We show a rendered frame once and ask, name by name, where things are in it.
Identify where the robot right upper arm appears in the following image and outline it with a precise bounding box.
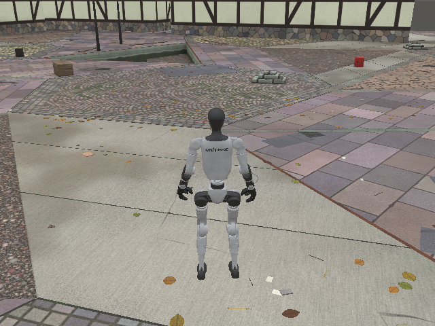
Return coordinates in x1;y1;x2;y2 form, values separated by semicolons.
231;137;249;175

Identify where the right robot thigh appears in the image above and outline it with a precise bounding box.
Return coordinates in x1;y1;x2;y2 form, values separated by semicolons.
226;189;241;236

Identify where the humanoid robot torso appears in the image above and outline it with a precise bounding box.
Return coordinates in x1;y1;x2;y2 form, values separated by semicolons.
201;135;233;204

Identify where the robot left forearm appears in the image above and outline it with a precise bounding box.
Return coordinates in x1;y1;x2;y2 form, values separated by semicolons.
179;165;191;189

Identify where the robot left upper arm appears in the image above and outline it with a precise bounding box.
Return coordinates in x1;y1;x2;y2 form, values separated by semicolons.
184;138;203;175

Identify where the left robot hand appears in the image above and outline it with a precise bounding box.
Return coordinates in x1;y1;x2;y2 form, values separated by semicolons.
177;186;193;200

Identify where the robot right forearm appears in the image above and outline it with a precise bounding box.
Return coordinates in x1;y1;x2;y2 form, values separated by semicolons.
243;164;255;190

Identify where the right robot hand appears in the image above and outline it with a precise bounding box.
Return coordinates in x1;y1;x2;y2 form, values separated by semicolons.
241;188;256;202

